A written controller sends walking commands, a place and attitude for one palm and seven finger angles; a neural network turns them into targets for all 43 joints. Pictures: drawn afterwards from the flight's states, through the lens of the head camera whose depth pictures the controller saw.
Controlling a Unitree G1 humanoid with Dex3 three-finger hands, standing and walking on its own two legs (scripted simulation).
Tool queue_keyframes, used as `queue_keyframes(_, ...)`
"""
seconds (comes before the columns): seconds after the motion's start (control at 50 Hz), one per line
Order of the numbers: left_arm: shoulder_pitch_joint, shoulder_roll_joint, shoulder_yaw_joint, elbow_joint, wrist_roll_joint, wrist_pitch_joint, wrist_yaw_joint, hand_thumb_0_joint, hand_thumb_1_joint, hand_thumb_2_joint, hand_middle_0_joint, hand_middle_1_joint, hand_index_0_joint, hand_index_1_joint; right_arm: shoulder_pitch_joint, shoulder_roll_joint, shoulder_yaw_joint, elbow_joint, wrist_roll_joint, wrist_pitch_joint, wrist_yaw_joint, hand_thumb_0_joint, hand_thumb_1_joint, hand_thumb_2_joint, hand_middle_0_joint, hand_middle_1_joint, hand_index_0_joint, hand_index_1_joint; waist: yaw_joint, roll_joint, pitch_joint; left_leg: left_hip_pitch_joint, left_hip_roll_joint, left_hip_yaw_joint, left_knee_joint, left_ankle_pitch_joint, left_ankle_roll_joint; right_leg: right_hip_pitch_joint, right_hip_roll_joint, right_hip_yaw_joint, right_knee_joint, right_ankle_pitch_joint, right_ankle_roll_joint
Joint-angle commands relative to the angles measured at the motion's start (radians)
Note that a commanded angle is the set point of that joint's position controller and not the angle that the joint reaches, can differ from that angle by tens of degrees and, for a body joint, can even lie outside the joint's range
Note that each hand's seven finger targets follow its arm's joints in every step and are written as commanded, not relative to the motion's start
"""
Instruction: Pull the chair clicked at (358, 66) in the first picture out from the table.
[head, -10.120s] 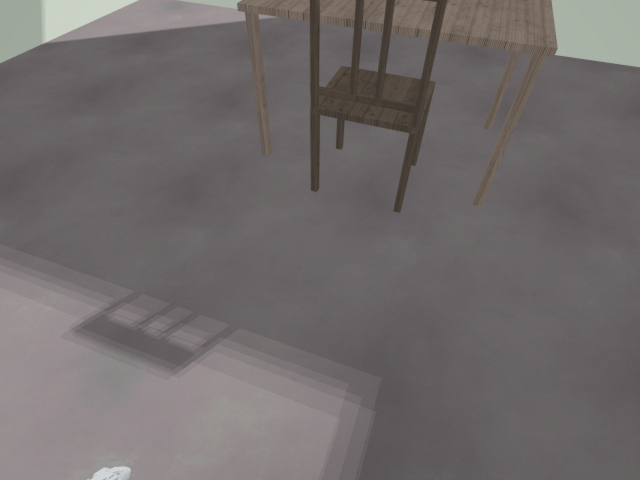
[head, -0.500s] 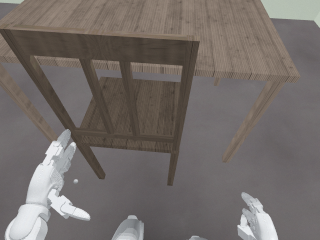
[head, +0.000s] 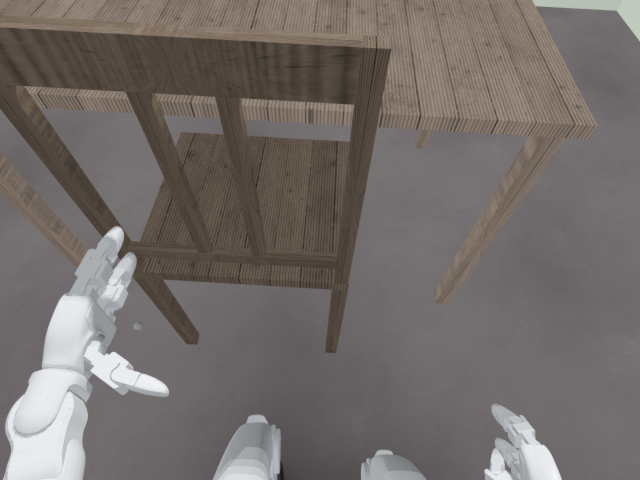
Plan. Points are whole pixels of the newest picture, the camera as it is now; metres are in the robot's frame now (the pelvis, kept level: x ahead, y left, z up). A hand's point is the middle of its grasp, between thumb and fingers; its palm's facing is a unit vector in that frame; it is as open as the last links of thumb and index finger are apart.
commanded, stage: aim the fingers beside a spindle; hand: left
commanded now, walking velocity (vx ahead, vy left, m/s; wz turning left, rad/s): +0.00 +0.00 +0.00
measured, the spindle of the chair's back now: (180, 188) +0.51 +0.22 +0.02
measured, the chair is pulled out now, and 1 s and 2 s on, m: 0.00 0.00 0.00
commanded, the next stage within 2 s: push the fingers through the gap in 1.36 s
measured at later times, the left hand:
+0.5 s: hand (160, 294) +0.34 +0.21 +0.02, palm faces -0.05 -1.00 -0.05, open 16.9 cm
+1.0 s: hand (170, 285) +0.36 +0.21 +0.01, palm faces -0.04 -1.00 -0.07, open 16.9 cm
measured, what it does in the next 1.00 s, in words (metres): stands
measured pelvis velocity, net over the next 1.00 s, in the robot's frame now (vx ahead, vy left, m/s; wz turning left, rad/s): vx -0.01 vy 0.01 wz -0.02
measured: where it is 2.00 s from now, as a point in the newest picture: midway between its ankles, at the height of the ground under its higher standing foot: outside the picture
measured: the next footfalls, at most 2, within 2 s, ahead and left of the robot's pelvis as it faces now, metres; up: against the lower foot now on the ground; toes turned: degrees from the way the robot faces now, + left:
none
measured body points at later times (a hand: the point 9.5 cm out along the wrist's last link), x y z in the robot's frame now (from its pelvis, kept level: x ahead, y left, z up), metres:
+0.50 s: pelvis +0.00 +0.01 -0.01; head +0.09 +0.02 +0.43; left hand +0.33 +0.27 +0.02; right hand +0.13 -0.24 -0.11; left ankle +0.08 +0.12 -0.65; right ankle -0.02 -0.12 -0.65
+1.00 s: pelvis -0.01 +0.01 -0.02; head +0.10 +0.01 +0.41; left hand +0.35 +0.26 +0.01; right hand +0.11 -0.25 -0.13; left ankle +0.08 +0.12 -0.65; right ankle -0.02 -0.12 -0.65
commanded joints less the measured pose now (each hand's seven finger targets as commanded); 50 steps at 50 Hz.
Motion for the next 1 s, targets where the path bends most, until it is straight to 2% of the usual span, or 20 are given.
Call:
queue_keyframes(0.0, -0.199, 0.163, 0.032, -0.200, -0.018, -0.063, -0.008, 0.000, -0.500, 0.300, -0.060, -0.080, -0.060, -0.080, -0.004, -0.145, -0.062, -0.130, 0.000, -0.062, -0.006, 0.000, -0.900, -0.900, 0.200, 0.300, 0.200, 0.300, -0.019, 0.035, -0.293, 0.382, -0.028, -0.036, -0.111, 0.148, 0.033, -0.066, 0.007, 0.040, -0.196, 0.243, -0.007)
queue_keyframes(0.08, -0.252, 0.208, 0.071, -0.157, -0.004, -0.052, 0.008, 0.000, -0.500, 0.300, -0.060, -0.080, -0.060, -0.080, 0.003, -0.153, -0.063, -0.122, -0.003, -0.054, -0.008, 0.000, -0.900, -0.900, 0.200, 0.300, 0.200, 0.300, -0.011, 0.023, -0.295, 0.366, -0.025, -0.044, -0.105, 0.138, 0.031, -0.088, 0.008, 0.034, -0.180, 0.222, -0.011)
queue_keyframes(0.1, -0.249, 0.178, 0.045, -0.176, -0.003, -0.051, 0.012, 0.000, -0.500, 0.300, -0.060, -0.080, -0.060, -0.080, 0.000, -0.149, -0.064, -0.130, -0.003, -0.054, -0.005, 0.000, -0.900, -0.900, 0.200, 0.300, 0.200, 0.300, -0.007, 0.056, -0.318, 0.389, -0.027, -0.045, -0.108, 0.153, 0.029, -0.089, 0.006, 0.032, -0.175, 0.230, -0.012)
queue_keyframes(0.14, -0.261, 0.180, 0.047, -0.181, 0.004, -0.048, 0.028, 0.000, -0.500, 0.300, -0.060, -0.080, -0.060, -0.080, 0.004, -0.148, -0.065, -0.132, -0.005, -0.049, 0.000, 0.000, -0.900, -0.900, 0.200, 0.300, 0.200, 0.300, -0.005, 0.056, -0.332, 0.408, -0.023, -0.053, -0.111, 0.163, 0.025, -0.098, 0.006, 0.025, -0.168, 0.232, -0.013)
queue_keyframes(0.24, -0.321, 0.171, 0.039, -0.119, 0.027, -0.037, 0.060, 0.000, -0.500, 0.300, -0.060, -0.080, -0.060, -0.080, 0.009, -0.149, -0.063, -0.131, -0.007, -0.027, 0.004, 0.000, -0.900, -0.900, 0.200, 0.300, 0.200, 0.300, -0.020, 0.014, -0.297, 0.365, -0.021, -0.058, -0.104, 0.114, 0.025, -0.139, 0.009, 0.021, -0.159, 0.193, -0.011)
queue_keyframes(0.26, -0.328, 0.201, 0.067, -0.101, 0.030, -0.038, 0.064, 0.000, -0.500, 0.300, -0.060, -0.080, -0.060, -0.080, 0.014, -0.151, -0.062, -0.129, -0.009, -0.023, 0.003, 0.000, -0.900, -0.900, 0.200, 0.300, 0.200, 0.300, -0.013, 0.009, -0.295, 0.345, -0.022, -0.054, -0.095, 0.123, 0.026, -0.124, 0.011, 0.025, -0.156, 0.203, -0.015)
queue_keyframes(0.4, -0.393, 0.162, 0.016, -0.142, 0.044, -0.053, 0.071, 0.000, -0.500, 0.300, -0.060, -0.080, -0.060, -0.080, 0.021, -0.149, -0.067, -0.136, -0.011, -0.010, 0.013, 0.000, -0.900, -0.900, 0.200, 0.300, 0.200, 0.300, -0.017, 0.073, -0.378, 0.427, -0.017, -0.072, -0.085, 0.179, 0.018, -0.157, 0.008, 0.019, -0.130, 0.230, -0.018)
queue_keyframes(0.44, -0.398, 0.168, 0.023, -0.093, 0.052, -0.046, 0.079, 0.000, -0.500, 0.300, -0.060, -0.080, -0.060, -0.080, 0.026, -0.152, -0.066, -0.130, -0.011, 0.000, 0.013, 0.000, -0.900, -0.900, 0.200, 0.300, 0.200, 0.300, -0.024, 0.030, -0.345, 0.396, -0.015, -0.075, -0.084, 0.149, 0.018, -0.176, 0.010, 0.016, -0.129, 0.208, -0.017)
queue_keyframes(0.52, -0.485, 0.177, 0.020, -0.034, 0.069, -0.043, 0.090, 0.000, -0.500, 0.300, -0.060, -0.080, -0.060, -0.080, 0.031, -0.155, -0.064, -0.118, -0.011, 0.013, 0.012, 0.000, -0.900, -0.900, 0.200, 0.300, 0.200, 0.300, -0.033, 0.033, -0.319, 0.356, -0.016, -0.076, -0.072, 0.102, 0.017, -0.209, 0.010, 0.018, -0.121, 0.173, -0.020)
queue_keyframes(0.56, -0.535, 0.199, 0.035, -0.039, 0.076, -0.053, 0.095, 0.000, -0.500, 0.300, -0.060, -0.080, -0.060, -0.080, 0.035, -0.158, -0.066, -0.115, -0.014, 0.017, 0.009, 0.000, -0.900, -0.900, 0.200, 0.300, 0.200, 0.300, -0.033, 0.030, -0.348, 0.355, -0.015, -0.077, -0.060, 0.105, 0.019, -0.209, 0.012, 0.021, -0.110, 0.172, -0.022)
queue_keyframes(0.58, -0.549, 0.194, 0.026, -0.054, 0.077, -0.058, 0.095, 0.000, -0.500, 0.300, -0.060, -0.080, -0.060, -0.080, 0.033, -0.157, -0.065, -0.119, -0.015, 0.017, 0.011, 0.000, -0.900, -0.900, 0.200, 0.300, 0.200, 0.300, -0.026, 0.075, -0.371, 0.377, -0.018, -0.079, -0.060, 0.118, 0.016, -0.212, 0.009, 0.022, -0.107, 0.176, -0.024)
queue_keyframes(0.62, -0.543, 0.176, 0.010, -0.061, 0.080, -0.062, 0.099, 0.000, -0.500, 0.300, -0.060, -0.080, -0.060, -0.080, 0.039, -0.154, -0.066, -0.119, -0.017, 0.021, 0.016, 0.000, -0.900, -0.900, 0.200, 0.300, 0.200, 0.300, -0.025, 0.084, -0.400, 0.415, -0.016, -0.084, -0.058, 0.161, 0.013, -0.212, 0.010, 0.019, -0.103, 0.205, -0.026)
queue_keyframes(0.64, -0.544, 0.193, 0.029, -0.048, 0.078, -0.059, 0.103, 0.000, -0.500, 0.300, -0.060, -0.080, -0.060, -0.080, 0.044, -0.155, -0.068, -0.115, -0.018, 0.024, 0.017, 0.000, -0.900, -0.900, 0.200, 0.300, 0.200, 0.300, -0.023, 0.067, -0.404, 0.410, -0.015, -0.084, -0.053, 0.170, 0.014, -0.206, 0.012, 0.019, -0.102, 0.214, -0.025)
queue_keyframes(0.68, -0.530, 0.229, 0.067, 0.000, 0.079, -0.055, 0.103, 0.000, -0.500, 0.300, -0.060, -0.080, -0.060, -0.080, 0.047, -0.158, -0.066, -0.110, -0.020, 0.032, 0.019, 0.000, -0.900, -0.900, 0.200, 0.300, 0.200, 0.300, -0.018, 0.034, -0.394, 0.357, -0.019, -0.073, -0.038, 0.167, 0.017, -0.192, 0.013, 0.023, -0.096, 0.224, -0.025)
queue_keyframes(0.7, -0.537, 0.219, 0.060, 0.019, 0.079, -0.054, 0.099, 0.000, -0.500, 0.300, -0.060, -0.080, -0.060, -0.080, 0.046, -0.156, -0.064, -0.110, -0.018, 0.036, 0.020, 0.000, -0.900, -0.900, 0.200, 0.300, 0.200, 0.300, -0.022, 0.027, -0.385, 0.341, -0.020, -0.066, -0.033, 0.172, 0.019, -0.190, 0.015, 0.026, -0.094, 0.235, -0.025)
queue_keyframes(0.76, -0.540, 0.215, 0.057, 0.012, 0.080, -0.057, 0.091, 0.000, -0.500, 0.300, -0.060, -0.080, -0.060, -0.080, 0.051, -0.156, -0.067, -0.119, -0.018, 0.041, 0.025, 0.000, -0.900, -0.900, 0.200, 0.300, 0.200, 0.300, -0.014, 0.064, -0.409, 0.354, -0.022, -0.066, -0.027, 0.180, 0.019, -0.199, 0.014, 0.028, -0.084, 0.235, -0.027)
queue_keyframes(0.82, -0.488, 0.205, 0.057, -0.010, 0.068, -0.053, 0.085, 0.000, -0.500, 0.300, -0.060, -0.080, -0.060, -0.080, 0.051, -0.155, -0.072, -0.127, -0.016, 0.046, 0.031, 0.000, -0.900, -0.900, 0.200, 0.300, 0.200, 0.300, -0.010, 0.045, -0.424, 0.362, -0.023, -0.061, -0.032, 0.199, 0.019, -0.173, 0.014, 0.030, -0.094, 0.263, -0.024)
queue_keyframes(0.88, -0.472, 0.213, 0.063, -0.036, 0.064, -0.057, 0.083, 0.000, -0.500, 0.300, -0.060, -0.080, -0.060, -0.080, 0.049, -0.154, -0.070, -0.129, -0.015, 0.047, 0.034, 0.000, -0.900, -0.900, 0.200, 0.300, 0.200, 0.300, -0.009, 0.052, -0.420, 0.351, -0.024, -0.060, -0.031, 0.199, 0.021, -0.169, 0.015, 0.032, -0.091, 0.266, -0.024)
queue_keyframes(0.92, -0.485, 0.207, 0.059, -0.027, 0.061, -0.061, 0.083, 0.000, -0.500, 0.300, -0.060, -0.080, -0.060, -0.080, 0.048, -0.154, -0.072, -0.124, -0.013, 0.047, 0.030, 0.000, -0.900, -0.900, 0.200, 0.300, 0.200, 0.300, -0.020, 0.016, -0.385, 0.323, -0.022, -0.058, -0.029, 0.162, 0.024, -0.180, 0.016, 0.035, -0.099, 0.239, -0.021)
queue_keyframes(0.98, -0.504, 0.213, 0.060, -0.038, 0.058, -0.072, 0.079, 0.000, -0.500, 0.300, -0.060, -0.080, -0.060, -0.080, 0.045, -0.154, -0.070, -0.118, -0.013, 0.039, 0.026, 0.000, -0.900, -0.900, 0.200, 0.300, 0.200, 0.300, -0.023, 0.042, -0.378, 0.308, -0.026, -0.052, -0.020, 0.148, 0.026, -0.181, 0.015, 0.041, -0.100, 0.228, -0.023)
